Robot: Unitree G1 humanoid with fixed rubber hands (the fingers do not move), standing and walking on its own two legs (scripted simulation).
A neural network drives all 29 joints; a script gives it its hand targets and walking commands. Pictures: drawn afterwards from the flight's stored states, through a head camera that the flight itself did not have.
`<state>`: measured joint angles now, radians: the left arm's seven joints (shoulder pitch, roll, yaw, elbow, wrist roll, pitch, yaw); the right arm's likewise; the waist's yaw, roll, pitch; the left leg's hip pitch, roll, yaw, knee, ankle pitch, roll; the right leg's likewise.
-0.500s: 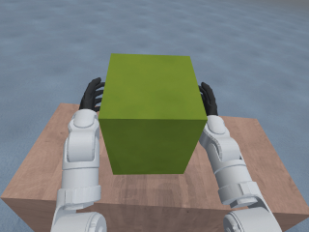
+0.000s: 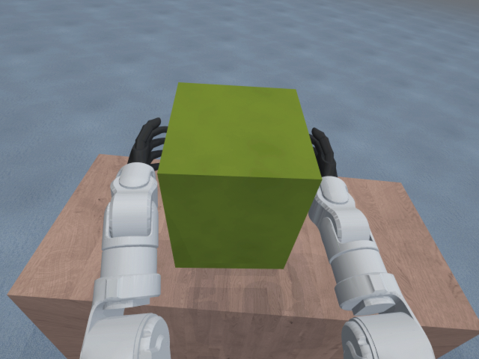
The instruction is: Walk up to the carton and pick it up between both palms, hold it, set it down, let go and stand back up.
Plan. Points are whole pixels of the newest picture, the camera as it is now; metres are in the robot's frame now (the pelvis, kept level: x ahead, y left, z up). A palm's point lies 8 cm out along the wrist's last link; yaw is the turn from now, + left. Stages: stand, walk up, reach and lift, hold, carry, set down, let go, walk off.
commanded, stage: hold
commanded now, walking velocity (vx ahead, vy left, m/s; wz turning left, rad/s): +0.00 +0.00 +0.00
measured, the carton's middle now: (233, 180) +0.39 +0.00 +0.13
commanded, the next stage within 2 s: none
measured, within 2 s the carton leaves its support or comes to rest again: neither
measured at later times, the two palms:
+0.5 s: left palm (142, 167) +0.37 +0.15 +0.17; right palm (321, 174) +0.37 -0.14 +0.17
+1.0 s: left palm (144, 163) +0.37 +0.15 +0.18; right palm (326, 172) +0.37 -0.14 +0.18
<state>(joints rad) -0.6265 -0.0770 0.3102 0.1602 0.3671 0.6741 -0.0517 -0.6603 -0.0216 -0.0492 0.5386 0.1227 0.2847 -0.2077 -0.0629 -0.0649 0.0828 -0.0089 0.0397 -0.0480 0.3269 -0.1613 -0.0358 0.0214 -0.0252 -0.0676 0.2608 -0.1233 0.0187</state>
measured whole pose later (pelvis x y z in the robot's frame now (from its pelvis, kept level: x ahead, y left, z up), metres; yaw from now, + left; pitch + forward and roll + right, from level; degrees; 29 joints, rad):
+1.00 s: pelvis +0.01 +0.00 +0.00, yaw +0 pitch -9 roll -1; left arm -0.58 -0.08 0.28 0.09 0.35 0.67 -0.04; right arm -0.63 -0.04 -0.01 0.47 0.16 0.28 -0.22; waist -0.08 -0.05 0.08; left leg 0.00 0.05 -0.05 0.35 -0.19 -0.04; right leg 0.04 -0.02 -0.07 0.26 -0.13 0.02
